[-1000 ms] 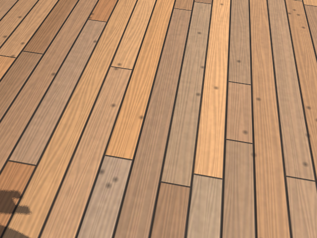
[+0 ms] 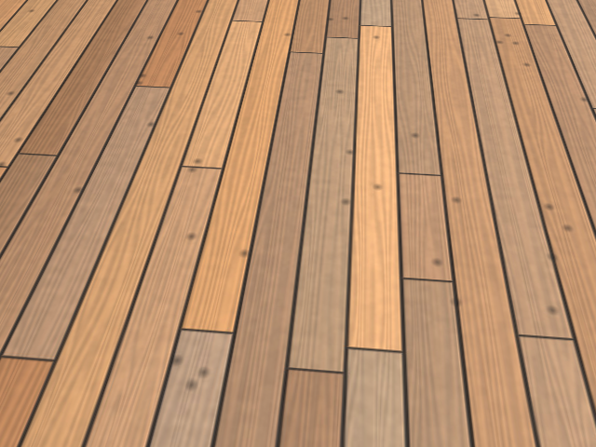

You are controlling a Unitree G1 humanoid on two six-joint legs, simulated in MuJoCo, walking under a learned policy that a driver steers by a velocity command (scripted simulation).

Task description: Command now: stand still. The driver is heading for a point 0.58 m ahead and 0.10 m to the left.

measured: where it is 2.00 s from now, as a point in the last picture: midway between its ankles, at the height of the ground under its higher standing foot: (294, 430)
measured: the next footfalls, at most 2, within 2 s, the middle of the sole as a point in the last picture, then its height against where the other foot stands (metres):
right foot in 1.00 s outside the picture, level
left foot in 1.46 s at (250, 398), level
